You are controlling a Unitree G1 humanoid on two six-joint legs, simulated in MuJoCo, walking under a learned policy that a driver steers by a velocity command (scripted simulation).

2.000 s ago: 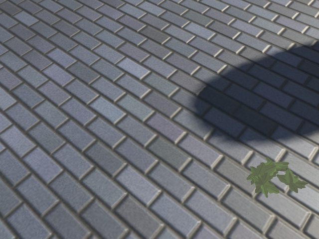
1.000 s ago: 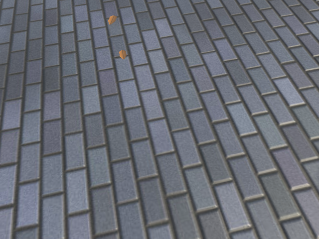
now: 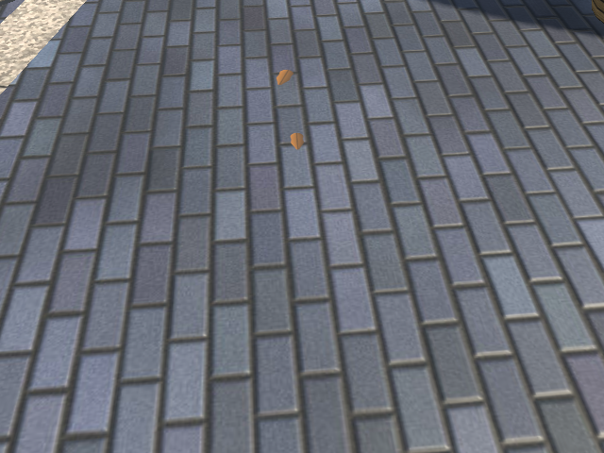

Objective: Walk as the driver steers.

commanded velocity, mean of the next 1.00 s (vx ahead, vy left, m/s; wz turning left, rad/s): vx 0.31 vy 0.00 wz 0.00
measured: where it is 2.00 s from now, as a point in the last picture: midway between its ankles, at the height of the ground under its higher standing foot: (327, 330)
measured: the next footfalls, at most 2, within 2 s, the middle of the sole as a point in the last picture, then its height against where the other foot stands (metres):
right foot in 0.82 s outside the picture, level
left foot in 1.40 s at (270, 368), level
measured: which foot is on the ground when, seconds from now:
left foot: down 0.00-0.82, up 0.84-1.00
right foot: down 0.00-0.46, up 0.48-0.80, down 0.82-1.00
